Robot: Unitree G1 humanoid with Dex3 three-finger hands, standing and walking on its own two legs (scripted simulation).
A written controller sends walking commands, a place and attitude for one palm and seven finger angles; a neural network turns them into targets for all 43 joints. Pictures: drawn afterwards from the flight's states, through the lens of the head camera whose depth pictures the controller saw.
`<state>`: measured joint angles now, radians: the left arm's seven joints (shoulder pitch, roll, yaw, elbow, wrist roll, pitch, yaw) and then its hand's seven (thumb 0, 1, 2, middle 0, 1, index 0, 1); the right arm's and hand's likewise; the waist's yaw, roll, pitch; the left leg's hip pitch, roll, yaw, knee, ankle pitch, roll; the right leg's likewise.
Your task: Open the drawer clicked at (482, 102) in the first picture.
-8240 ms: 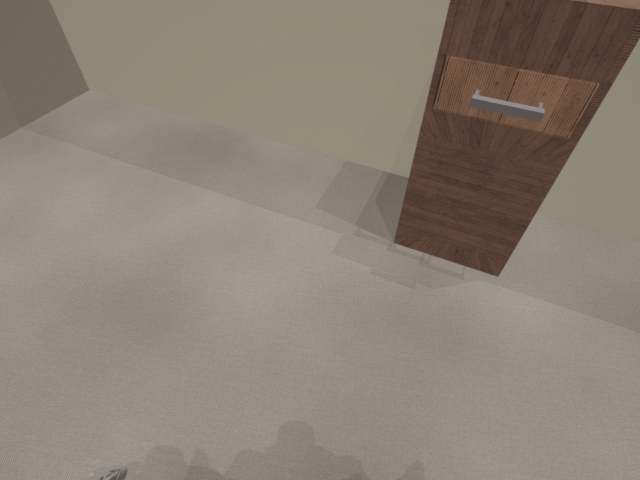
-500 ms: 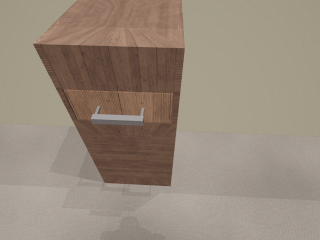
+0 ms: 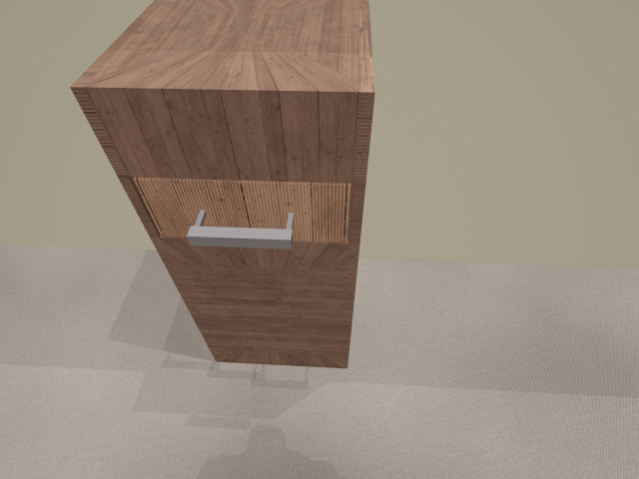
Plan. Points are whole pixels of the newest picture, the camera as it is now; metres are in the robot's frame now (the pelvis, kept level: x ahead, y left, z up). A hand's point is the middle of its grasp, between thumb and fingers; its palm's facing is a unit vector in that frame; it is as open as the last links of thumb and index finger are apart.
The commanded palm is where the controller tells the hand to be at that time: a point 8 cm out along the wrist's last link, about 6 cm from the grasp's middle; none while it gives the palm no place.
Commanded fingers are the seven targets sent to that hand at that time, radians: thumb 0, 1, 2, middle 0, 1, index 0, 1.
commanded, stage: raise the hand with hooked fingers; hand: left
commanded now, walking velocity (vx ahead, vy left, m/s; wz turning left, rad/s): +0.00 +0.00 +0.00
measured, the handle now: (243, 227) +0.53 +0.19 -0.05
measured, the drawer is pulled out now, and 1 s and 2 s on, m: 0.00 0.00 0.00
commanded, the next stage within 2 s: move the hooked fingers above the handle in 1.80 s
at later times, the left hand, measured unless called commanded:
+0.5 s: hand (153, 446) +0.16 +0.22 -0.05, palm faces +0.09 -0.04 -1.00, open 9.6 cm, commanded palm +0.15 +0.22 +0.01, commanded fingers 0.00 0.18 0.59 -0.25 -0.76 -0.25 -0.76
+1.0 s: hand (147, 360) +0.24 +0.24 +0.02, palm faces +0.08 -0.08 -0.99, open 12.5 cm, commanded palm +0.22 +0.24 +0.08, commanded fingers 0.00 -0.41 0.34 -0.29 -1.14 -0.29 -1.14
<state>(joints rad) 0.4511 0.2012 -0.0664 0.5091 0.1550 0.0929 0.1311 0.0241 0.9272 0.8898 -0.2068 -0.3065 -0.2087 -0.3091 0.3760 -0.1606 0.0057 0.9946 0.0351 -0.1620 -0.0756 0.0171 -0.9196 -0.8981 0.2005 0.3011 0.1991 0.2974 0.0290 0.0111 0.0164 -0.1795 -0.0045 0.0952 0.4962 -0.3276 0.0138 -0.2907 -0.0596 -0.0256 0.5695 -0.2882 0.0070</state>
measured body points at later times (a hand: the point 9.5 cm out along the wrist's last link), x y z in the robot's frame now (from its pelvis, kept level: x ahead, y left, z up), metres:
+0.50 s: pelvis -0.03 -0.04 -0.06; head +0.03 -0.06 +0.39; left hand +0.15 +0.22 +0.01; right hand +0.26 -0.23 -0.13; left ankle -0.04 +0.10 -0.73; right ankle +0.01 -0.13 -0.73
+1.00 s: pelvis -0.01 -0.01 -0.02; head +0.03 -0.03 +0.43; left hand +0.23 +0.24 +0.07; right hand +0.17 -0.26 -0.13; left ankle -0.04 +0.11 -0.73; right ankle +0.01 -0.13 -0.73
